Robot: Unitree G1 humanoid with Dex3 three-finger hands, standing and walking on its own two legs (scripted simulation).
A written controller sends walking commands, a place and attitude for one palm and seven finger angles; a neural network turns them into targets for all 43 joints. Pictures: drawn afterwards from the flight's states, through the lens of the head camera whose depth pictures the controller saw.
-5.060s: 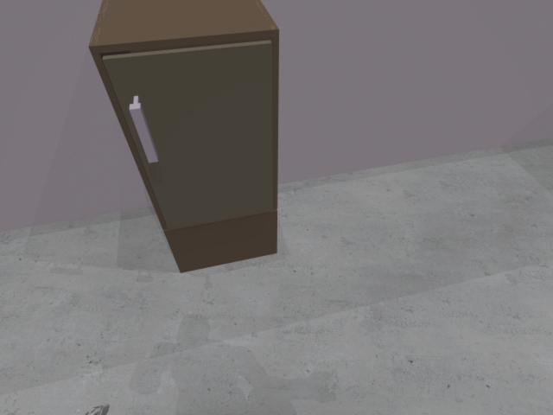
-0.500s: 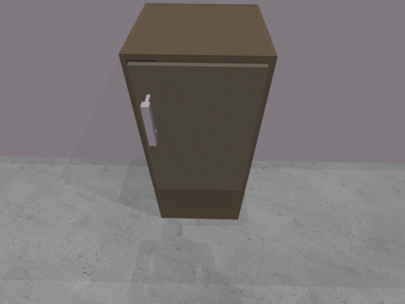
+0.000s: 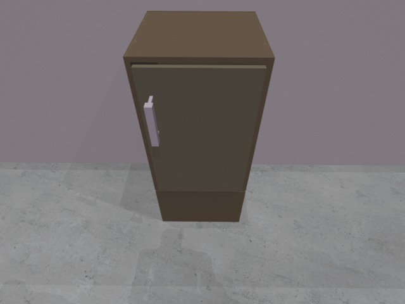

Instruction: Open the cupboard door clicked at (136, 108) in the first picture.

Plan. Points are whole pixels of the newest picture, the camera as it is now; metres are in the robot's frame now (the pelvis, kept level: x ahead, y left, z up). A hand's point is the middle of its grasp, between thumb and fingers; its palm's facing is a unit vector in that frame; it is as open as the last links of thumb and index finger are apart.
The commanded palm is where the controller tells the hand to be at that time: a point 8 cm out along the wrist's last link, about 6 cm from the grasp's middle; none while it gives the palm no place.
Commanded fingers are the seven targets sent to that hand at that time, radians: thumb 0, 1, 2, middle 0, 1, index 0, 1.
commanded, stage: look again from close up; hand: left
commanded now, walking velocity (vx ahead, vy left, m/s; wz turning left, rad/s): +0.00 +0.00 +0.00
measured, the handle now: (153, 121) +0.64 +0.19 -0.02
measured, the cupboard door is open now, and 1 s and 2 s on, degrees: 0 0 0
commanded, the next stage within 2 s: shuffle to correct the standing spot in 0.18 s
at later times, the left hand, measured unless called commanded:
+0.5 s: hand out of the picture -0.03 +0.15 -0.18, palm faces +0.06 -0.99 -0.15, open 7.4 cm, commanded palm none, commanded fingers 0.00 0.90 0.90 -0.20 -0.30 -0.20 -0.30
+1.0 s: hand out of the picture +0.04 +0.14 -0.18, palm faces +0.12 -0.98 -0.14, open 7.4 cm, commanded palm none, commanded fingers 0.00 0.90 0.90 -0.20 -0.30 -0.20 -0.30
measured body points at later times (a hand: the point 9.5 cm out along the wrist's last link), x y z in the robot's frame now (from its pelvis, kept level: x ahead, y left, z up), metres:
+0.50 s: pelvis +0.00 -0.01 +0.00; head -0.01 -0.01 +0.45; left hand -0.03 +0.20 -0.16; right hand -0.02 -0.23 -0.16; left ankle +0.01 +0.10 -0.73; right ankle +0.02 -0.13 -0.73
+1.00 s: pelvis +0.09 -0.01 +0.00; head +0.10 +0.00 +0.45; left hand +0.04 +0.19 -0.16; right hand +0.12 -0.24 -0.15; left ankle +0.15 +0.10 -0.71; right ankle +0.02 -0.13 -0.73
